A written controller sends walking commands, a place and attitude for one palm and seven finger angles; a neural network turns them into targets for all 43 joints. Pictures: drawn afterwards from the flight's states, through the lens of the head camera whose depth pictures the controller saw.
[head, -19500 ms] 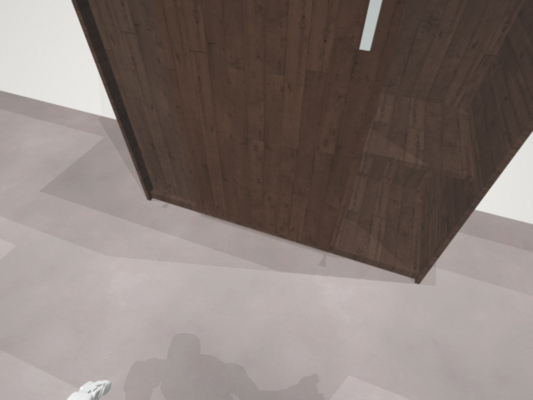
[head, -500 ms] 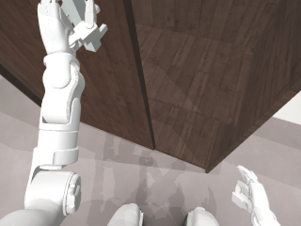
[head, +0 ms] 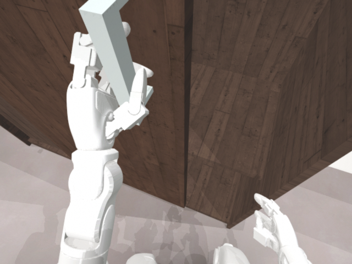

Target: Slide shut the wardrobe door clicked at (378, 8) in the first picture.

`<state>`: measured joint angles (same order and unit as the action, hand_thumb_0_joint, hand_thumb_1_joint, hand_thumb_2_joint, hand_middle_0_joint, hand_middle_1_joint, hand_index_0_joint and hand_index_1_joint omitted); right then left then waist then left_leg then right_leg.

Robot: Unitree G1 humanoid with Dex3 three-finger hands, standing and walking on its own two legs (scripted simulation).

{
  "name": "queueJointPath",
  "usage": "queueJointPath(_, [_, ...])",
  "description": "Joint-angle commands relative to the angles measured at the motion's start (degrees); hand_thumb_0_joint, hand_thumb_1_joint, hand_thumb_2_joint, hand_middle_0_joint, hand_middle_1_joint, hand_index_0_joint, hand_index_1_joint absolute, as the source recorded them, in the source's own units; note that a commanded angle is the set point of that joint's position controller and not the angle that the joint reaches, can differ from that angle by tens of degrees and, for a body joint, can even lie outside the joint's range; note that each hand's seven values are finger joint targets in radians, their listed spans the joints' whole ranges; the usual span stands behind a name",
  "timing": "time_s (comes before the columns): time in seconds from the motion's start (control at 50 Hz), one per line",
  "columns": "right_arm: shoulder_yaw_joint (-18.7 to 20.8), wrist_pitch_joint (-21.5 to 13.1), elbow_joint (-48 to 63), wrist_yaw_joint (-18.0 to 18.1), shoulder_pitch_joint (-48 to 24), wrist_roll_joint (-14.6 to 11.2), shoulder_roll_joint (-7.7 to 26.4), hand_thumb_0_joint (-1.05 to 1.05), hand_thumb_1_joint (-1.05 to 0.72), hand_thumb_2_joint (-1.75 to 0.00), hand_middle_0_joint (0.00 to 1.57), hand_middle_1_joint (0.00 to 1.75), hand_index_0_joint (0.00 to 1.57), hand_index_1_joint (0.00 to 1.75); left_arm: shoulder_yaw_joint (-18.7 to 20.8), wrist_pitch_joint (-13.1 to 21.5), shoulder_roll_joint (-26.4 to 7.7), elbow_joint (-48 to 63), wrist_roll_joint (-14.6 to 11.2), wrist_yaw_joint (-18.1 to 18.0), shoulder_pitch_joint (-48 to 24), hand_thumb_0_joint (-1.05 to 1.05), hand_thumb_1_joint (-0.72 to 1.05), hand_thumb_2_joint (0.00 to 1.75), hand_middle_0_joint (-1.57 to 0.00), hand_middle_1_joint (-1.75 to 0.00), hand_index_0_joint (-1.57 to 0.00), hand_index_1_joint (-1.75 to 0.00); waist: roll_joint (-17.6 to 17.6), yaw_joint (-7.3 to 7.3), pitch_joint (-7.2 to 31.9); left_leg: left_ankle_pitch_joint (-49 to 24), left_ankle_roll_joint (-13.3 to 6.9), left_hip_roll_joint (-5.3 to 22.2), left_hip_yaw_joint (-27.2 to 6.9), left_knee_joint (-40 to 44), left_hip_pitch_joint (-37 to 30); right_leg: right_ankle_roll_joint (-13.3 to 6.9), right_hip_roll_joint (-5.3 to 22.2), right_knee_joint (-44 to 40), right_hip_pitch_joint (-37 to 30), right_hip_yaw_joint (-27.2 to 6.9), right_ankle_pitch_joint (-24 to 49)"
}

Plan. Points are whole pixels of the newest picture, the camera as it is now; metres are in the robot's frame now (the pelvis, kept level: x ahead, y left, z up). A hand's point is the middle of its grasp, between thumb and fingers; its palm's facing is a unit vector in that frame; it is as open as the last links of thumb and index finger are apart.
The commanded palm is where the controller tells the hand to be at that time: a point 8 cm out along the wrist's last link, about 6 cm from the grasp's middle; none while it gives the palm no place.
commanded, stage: step sideways, sliding the door along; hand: left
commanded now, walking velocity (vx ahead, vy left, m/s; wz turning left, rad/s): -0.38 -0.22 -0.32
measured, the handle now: (131, 65) +0.33 +0.13 +0.26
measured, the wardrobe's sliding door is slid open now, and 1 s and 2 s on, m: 0.23 0.06 0.00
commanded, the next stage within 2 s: stop walking and hold the door there in 1.90 s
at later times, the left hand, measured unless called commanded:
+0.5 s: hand (217, 135) +0.26 +0.01 +0.24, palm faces -0.25 -0.97 -0.08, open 8.4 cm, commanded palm +0.26 +0.04 +0.23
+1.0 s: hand (273, 145) +0.26 -0.05 +0.25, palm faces -0.06 -1.00 +0.03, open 6.9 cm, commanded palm +0.23 -0.07 +0.24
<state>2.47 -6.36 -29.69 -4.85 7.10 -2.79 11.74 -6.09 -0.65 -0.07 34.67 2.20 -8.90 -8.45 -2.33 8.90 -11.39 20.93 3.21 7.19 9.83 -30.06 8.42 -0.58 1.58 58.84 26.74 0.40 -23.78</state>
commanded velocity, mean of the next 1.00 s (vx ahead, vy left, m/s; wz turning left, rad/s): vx -0.19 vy -0.28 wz -0.05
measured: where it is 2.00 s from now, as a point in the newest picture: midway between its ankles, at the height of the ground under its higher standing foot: outside the picture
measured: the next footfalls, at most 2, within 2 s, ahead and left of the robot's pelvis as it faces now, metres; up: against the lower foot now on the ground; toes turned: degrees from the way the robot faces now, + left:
right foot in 0.14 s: +0.11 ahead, -0.10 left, +0.00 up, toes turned -10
left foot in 0.36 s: +0.08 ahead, +0.17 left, +0.00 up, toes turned -1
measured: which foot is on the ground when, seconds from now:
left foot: down 0.00-0.22, up 0.24-0.34, down 0.36-0.68, up 0.70-0.82, down 0.84-1.00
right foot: up 0.00-0.12, down 0.14-0.38, up 0.40-0.60, down 0.62-0.86, up 0.88-1.00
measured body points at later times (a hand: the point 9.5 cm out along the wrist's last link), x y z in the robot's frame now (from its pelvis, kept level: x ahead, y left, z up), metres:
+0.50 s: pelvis -0.02 -0.01 +0.00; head +0.05 -0.04 +0.44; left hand +0.27 +0.06 +0.24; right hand +0.18 -0.20 -0.10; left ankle +0.04 +0.17 -0.73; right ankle -0.01 -0.10 -0.69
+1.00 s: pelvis -0.16 -0.11 +0.00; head -0.08 -0.11 +0.44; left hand +0.26 +0.00 +0.24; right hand -0.03 -0.38 -0.10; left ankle -0.11 +0.07 -0.73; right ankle -0.15 -0.22 -0.71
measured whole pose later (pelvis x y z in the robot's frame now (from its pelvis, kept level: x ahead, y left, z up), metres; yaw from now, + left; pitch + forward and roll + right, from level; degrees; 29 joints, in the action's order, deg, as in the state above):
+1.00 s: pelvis -0.16 -0.11 +0.00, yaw -12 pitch -3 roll -1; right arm 4.6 -4.5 -35.4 -3.7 7.6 -2.2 12.4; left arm 5.3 4.0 -9.3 0.6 -3.4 -8.3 -36.4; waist 1.3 4.0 -14.0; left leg 14.5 5.7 8.5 1.6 -29.5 11.6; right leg -2.1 -1.2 41.6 19.7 1.2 -20.1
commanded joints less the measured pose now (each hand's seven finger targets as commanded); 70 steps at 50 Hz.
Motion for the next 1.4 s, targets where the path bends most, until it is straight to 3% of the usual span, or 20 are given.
queueJointPath(0.0, [-0.2,-4.3,10.8,-0.2,-6.6,0.4,4.6,0.0,-0.9,-0.9,0.2,0.3,0.2,0.3,-28.4,12.9,7.7,23.8,-2.5,7.6,-18.0,0.0,0.9,0.9,-0.45,-1.4,-0.45,-1.4,-10.2,-10.28,22.5,-59.0,-9.1,14.1,1.5,1.0,-21.4,0.8,0.2,-1.7,7.2,5.8,3.3])
queueJointPath(0.14, [-1.0,-4.8,9.7,0.6,-7.7,0.5,3.6,0.0,-0.9,-0.9,0.2,0.3,0.2,0.3,-19.1,15.1,-1.3,23.4,-1.9,8.1,-13.4,0.0,0.9,0.9,-0.45,-1.4,-0.45,-1.4,-4.8,-9.99,23.5,-51.4,-5.4,11.2,1.3,-22.9,-8.6,-1.0,1.0,-23.5,-15.7,5.5,42.0])
queueJointPath(0.2, [-0.7,-5.4,8.6,1.6,-7.4,1.0,1.7,0.0,-0.9,-0.9,0.2,0.3,0.2,0.3,-14.5,14.4,-3.3,18.6,-3.5,6.1,-6.9,0.0,0.9,0.9,-0.45,-1.4,-0.45,-1.4,18.8,-8.32,25.9,14.9,-2.3,-3.4,-6.5,-35.8,10.5,-13.2,17.3,-26.2,-27.2,-22.2,98.4])
queueJointPath(0.24, [-1.3,-5.6,7.3,1.4,-6.1,1.9,1.4,0.0,-0.9,-0.9,0.2,0.3,0.2,0.3,-16.2,15.4,-2.7,23.0,-3.7,5.5,-9.3,0.0,0.9,0.9,-0.45,-1.4,-0.45,-1.4,14.9,-9.81,24.2,20.2,-3.3,0.4,-12.0,-18.8,11.1,-11.8,19.5,-26.1,-26.1,-20.4,89.0])
queueJointPath(0.3, [-1.6,-3.6,4.3,1.3,-9.4,2.5,0.7,0.0,-0.9,-0.9,0.2,0.3,0.2,0.3,-12.8,17.0,-6.1,24.0,-2.8,4.6,-8.5,0.0,0.9,0.9,-0.45,-1.4,-0.45,-1.4,4.5,-12.26,29.9,-13.7,-1.4,-0.3,-5.4,6.1,-4.3,-5.9,10.4,-19.4,-21.9,-8.8,66.8])
queueJointPath(0.34, [0.1,-2.7,5.8,0.7,-10.0,2.8,3.1,0.0,-0.9,-0.9,0.2,0.3,0.2,0.3,-11.7,17.7,-7.1,22.6,-3.1,5.7,-10.7,0.0,0.9,0.9,-0.45,-1.4,-0.45,-1.4,-5.7,-10.44,32.5,-55.8,-8.3,16.6,-15.4,5.9,-18.3,-0.4,1.7,-8.4,-8.0,-1.1,25.6])
queueJointPath(0.38, [0.6,0.0,7.2,0.2,-11.1,2.5,3.8,0.0,-0.9,-0.9,0.2,0.3,0.2,0.3,-7.6,16.6,-9.2,15.9,-2.4,6.2,-10.8,0.0,0.9,0.9,-0.45,-1.4,-0.45,-1.4,-6.5,-9.25,29.6,-62.0,-14.1,24.2,-15.4,7.1,-13.1,0.5,-0.7,5.4,-3.5,-1.6,-6.4])
queueJointPath(0.54, [0.7,0.5,5.3,0.8,-10.7,1.2,3.6,0.0,-0.9,-0.9,0.2,0.3,0.2,0.3,-5.3,14.1,-6.8,6.0,-2.5,5.7,-27.4,0.0,0.9,0.9,-0.45,-1.4,-0.45,-1.4,-11.3,-10.15,22.5,-44.9,-8.7,19.1,-7.0,0.7,-10.6,1.6,0.4,-19.6,-11.1,0.9,5.5])
queueJointPath(0.62, [0.0,0.0,4.8,1.7,-9.8,-0.5,2.9,0.0,-0.9,-0.9,0.2,0.3,0.2,0.3,-2.6,13.8,-9.9,2.5,-3.4,6.1,-34.4,0.0,0.9,0.9,-0.45,-1.4,-0.45,-1.4,-0.2,-10.01,23.8,-29.8,-5.3,9.4,-5.0,-8.9,-8.9,2.7,1.8,-40.4,-18.1,2.4,27.7])
queueJointPath(0.66, [1.9,-0.7,5.5,2.6,-11.0,-1.0,3.0,0.0,-0.9,-0.9,0.2,0.3,0.2,0.3,-0.6,12.7,-12.9,-2.0,-3.8,5.5,-35.8,0.0,0.9,0.9,-0.45,-1.4,-0.45,-1.4,24.9,-9.72,27.2,4.7,-2.2,-3.7,-5.7,-23.0,5.1,-4.0,11.6,-37.7,-23.5,-16.1,58.3])
queueJointPath(0.68, [2.1,-0.6,3.9,3.2,-12.1,-1.0,3.1,0.0,-0.9,-0.9,0.2,0.3,0.2,0.3,-1.2,11.6,-12.4,-3.9,-4.3,4.7,-34.4,0.0,0.9,0.9,-0.45,-1.4,-0.45,-1.4,22.7,-8.87,27.9,10.2,-2.7,-4.5,-9.9,-29.2,6.6,-4.9,14.7,-37.6,-22.0,-16.7,55.4])
queueJointPath(0.72, [-0.5,-1.3,4.5,3.5,-11.8,-0.5,0.4,0.0,-0.9,-0.9,0.2,0.3,0.2,0.3,-9.1,12.0,-3.0,1.2,-5.3,5.4,-39.8,0.0,0.9,0.9,-0.45,-1.4,-0.45,-1.4,10.0,-10.37,27.4,8.6,-3.4,-4.0,-13.1,-22.0,7.5,-7.0,13.1,-34.5,-23.0,-12.5,45.7])
queueJointPath(0.78, [-0.2,-1.2,2.3,4.0,-10.9,-0.3,1.6,0.0,-0.9,-0.9,0.2,0.3,0.2,0.3,-9.6,13.4,-3.0,-0.6,-5.6,4.9,-42.9,0.0,0.9,0.9,-0.45,-1.4,-0.45,-1.4,5.6,-11.61,30.3,-12.6,-2.8,-1.6,-6.9,8.7,-1.3,-4.4,7.8,-25.9,-28.2,-3.6,45.8])
queueJointPath(0.84, [3.4,-1.5,3.7,2.5,-6.9,0.1,6.3,0.0,-0.9,-0.9,0.2,0.3,0.2,0.3,-8.9,14.0,-3.5,-6.1,-5.7,6.2,-45.4,0.0,0.9,0.9,-0.45,-1.4,-0.45,-1.4,-8.2,-10.59,33.5,-63.6,-11.7,19.7,-22.6,3.9,-23.9,-0.9,2.0,-16.9,-5.6,-2.7,6.3])
queueJointPath(0.9, [2.1,-1.5,3.7,1.1,-7.9,0.9,4.6,0.0,-0.9,-0.9,0.2,0.3,0.2,0.3,-9.0,13.7,-2.2,-8.8,-5.0,7.6,-54.4,0.0,0.9,0.9,-0.45,-1.4,-0.45,-1.4,-15.0,-9.88,28.9,-57.0,-13.1,18.7,-18.7,2.5,-19.4,-1.2,1.5,-12.1,-3.0,-4.7,0.1])
queueJointPath(1.08, [2.5,0.0,2.4,1.3,-6.1,-1.1,7.3,0.0,-0.9,-0.9,0.2,0.3,0.2,0.3,-3.3,11.7,-7.7,-22.1,-5.9,7.0,-64.1,0.0,0.9,0.9,-0.45,-1.4,-0.45,-1.4,-13.0,-10.96,28.1,-37.2,-5.8,9.5,-8.7,-4.5,-12.9,0.9,-2.2,-34.7,-18.0,4.2,17.1])
queueJointPath(1.16, [2.9,0.6,0.8,2.9,-6.5,-1.8,5.8,0.0,-0.9,-0.9,0.2,0.3,0.2,0.3,1.3,10.6,-12.7,-27.2,-5.8,6.3,-64.1,0.0,0.9,0.9,-0.45,-1.4,-0.45,-1.4,10.5,-11.21,32.3,-19.8,-2.9,1.2,-7.8,-12.6,-3.5,-3.2,6.0,-31.5,-26.3,-4.3,48.3])
queueJointPath(1.28, [2.2,1.1,1.3,4.2,-7.9,-0.3,7.2,0.0,-0.9,-0.9,0.2,0.3,0.2,0.3,-2.7,11.3,-7.8,-25.5,-8.0,7.1,-66.5,0.0,0.9,0.9,-0.45,-1.4,-0.45,-1.4,-8.5,-10.99,30.1,-30.0,-7.6,13.6,-14.0,2.6,-13.9,1.2,-0.7,-26.8,-13.1,2.3,15.3])
queueJointPath(1.34, [2.3,0.5,1.3,3.9,-5.4,-1.1,6.2,0.0,-0.9,-0.9,0.2,0.3,0.2,0.3,-1.4,11.6,-9.6,-24.4,-7.0,7.4,-66.0,0.0,0.9,0.9,-0.45,-1.4,-0.45,-1.4,-1.4,-10.71,30.3,-40.1,-4.5,7.9,-6.4,-5.5,-15.5,0.7,0.8,-34.9,-17.4,1.3,28.7])
queueJointPath(1.38, [2.6,0.4,0.9,3.9,-5.8,-1.5,6.1,0.0,-0.9,-0.9,0.2,0.3,0.2,0.3,-0.4,11.4,-11.6,-24.7,-6.5,7.2,-65.0,0.0,0.9,0.9,-0.45,-1.4,-0.45,-1.4,5.5,-11.85,30.0,-28.3,-3.1,4.3,-5.7,-7.5,-8.8,-1.5,4.3,-32.8,-21.3,-2.2,43.4])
